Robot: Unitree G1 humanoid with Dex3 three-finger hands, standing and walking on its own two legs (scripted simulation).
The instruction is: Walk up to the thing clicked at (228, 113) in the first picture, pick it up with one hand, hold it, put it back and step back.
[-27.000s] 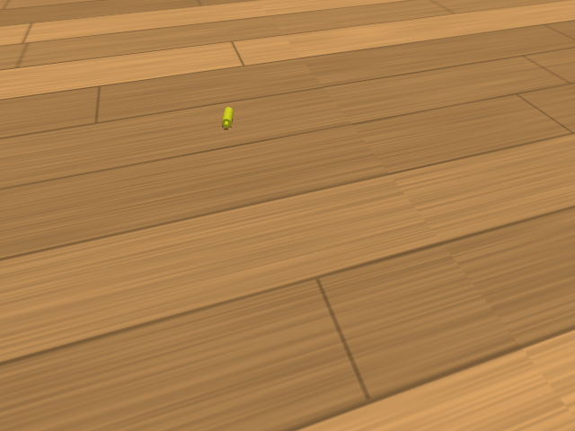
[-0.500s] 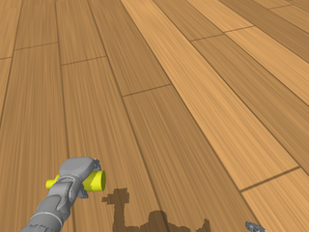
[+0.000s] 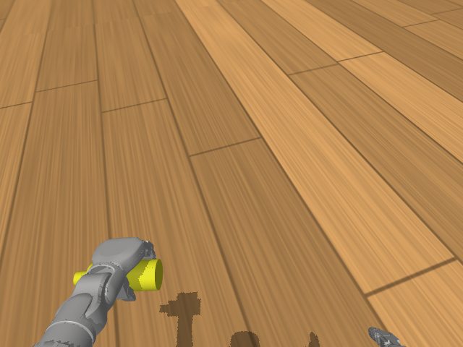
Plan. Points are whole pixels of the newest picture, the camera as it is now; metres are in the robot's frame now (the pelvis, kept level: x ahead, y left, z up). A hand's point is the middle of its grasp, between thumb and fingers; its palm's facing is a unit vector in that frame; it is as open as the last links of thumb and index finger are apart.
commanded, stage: hold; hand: left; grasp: from above
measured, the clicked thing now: (118, 276) +0.30 +0.25 -0.09
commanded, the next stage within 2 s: crouch in 1.20 s
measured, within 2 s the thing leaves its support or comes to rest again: neither
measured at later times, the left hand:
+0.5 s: hand (123, 283) +0.27 +0.22 -0.05, palm faces -0.48 -0.05 -0.88, open 8.8 cm
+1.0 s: hand (123, 277) +0.27 +0.22 -0.04, palm faces -0.49 -0.05 -0.87, open 8.8 cm
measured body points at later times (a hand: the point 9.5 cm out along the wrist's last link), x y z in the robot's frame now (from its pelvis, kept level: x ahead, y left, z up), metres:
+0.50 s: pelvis -0.02 -0.01 +0.01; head -0.01 -0.02 +0.46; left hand +0.29 +0.22 +0.00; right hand +0.12 -0.26 -0.11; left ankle +0.00 +0.11 -0.73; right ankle +0.02 -0.13 -0.73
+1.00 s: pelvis -0.01 -0.01 +0.01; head +0.00 -0.02 +0.46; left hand +0.29 +0.22 +0.01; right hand +0.13 -0.26 -0.10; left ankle +0.00 +0.11 -0.73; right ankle +0.02 -0.13 -0.73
